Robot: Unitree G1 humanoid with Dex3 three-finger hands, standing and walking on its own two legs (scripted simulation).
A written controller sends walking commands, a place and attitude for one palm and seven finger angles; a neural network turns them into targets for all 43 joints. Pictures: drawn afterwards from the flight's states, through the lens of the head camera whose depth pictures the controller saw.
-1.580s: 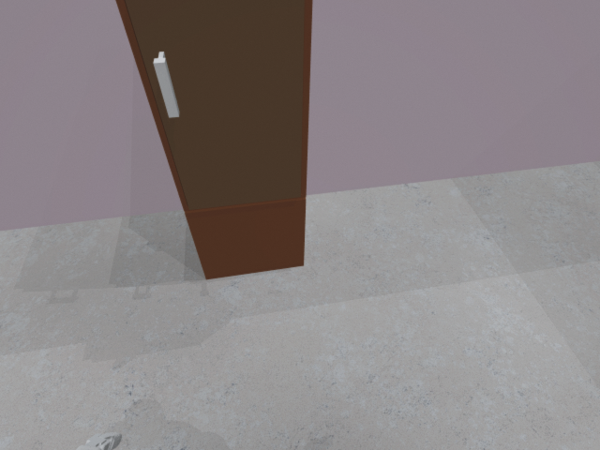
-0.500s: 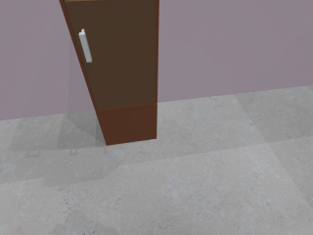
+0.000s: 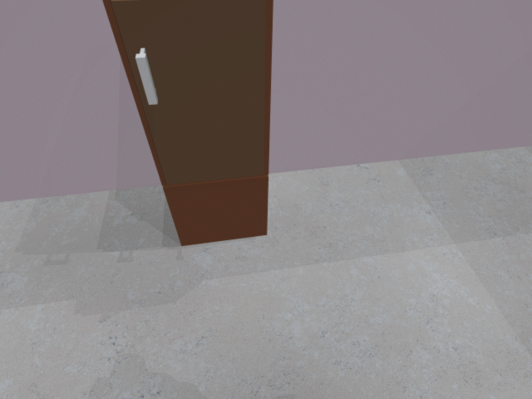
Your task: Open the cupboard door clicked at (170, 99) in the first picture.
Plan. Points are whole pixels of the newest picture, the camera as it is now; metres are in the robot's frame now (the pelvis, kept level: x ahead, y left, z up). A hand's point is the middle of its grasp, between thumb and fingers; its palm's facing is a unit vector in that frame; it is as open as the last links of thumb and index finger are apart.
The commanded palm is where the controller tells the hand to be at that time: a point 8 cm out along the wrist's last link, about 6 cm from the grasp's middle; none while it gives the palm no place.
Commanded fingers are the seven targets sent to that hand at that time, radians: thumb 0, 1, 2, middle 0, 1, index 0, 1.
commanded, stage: turn to face it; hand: left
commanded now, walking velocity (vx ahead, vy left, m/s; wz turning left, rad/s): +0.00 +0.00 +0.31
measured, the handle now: (148, 76) +0.84 +0.36 +0.07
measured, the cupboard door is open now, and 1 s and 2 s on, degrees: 0 0 0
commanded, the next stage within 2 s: take the last steps up to it in 0.52 s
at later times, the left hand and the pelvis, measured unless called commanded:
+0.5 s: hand out of the picture +0.01 +0.21 -0.19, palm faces +0.10 -0.97 -0.24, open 7.4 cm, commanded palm none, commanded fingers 0.00 0.90 0.90 -0.20 -0.30 -0.20 -0.30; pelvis -0.02 +0.01 -0.02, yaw +6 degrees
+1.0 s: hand out of the picture -0.08 +0.23 -0.20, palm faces +0.27 -0.95 -0.16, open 7.4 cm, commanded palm none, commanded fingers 0.00 0.90 0.90 -0.20 -0.30 -0.20 -0.30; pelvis +0.01 +0.07 -0.02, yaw +13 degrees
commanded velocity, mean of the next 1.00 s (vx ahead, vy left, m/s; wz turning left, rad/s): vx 0.12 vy -0.01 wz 0.17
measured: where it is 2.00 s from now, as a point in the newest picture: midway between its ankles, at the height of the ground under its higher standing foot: (241, 383)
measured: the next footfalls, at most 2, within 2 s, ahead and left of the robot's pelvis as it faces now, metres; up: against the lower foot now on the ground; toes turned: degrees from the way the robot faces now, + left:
left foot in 0.94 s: +0.03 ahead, +0.16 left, +0.00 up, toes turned +21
right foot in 1.50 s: +0.36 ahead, -0.01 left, +0.00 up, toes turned +4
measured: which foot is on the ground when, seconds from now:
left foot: down 0.00-0.68, up 0.70-0.92, down 0.94-1.00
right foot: down 0.00-0.96, up 0.98-1.00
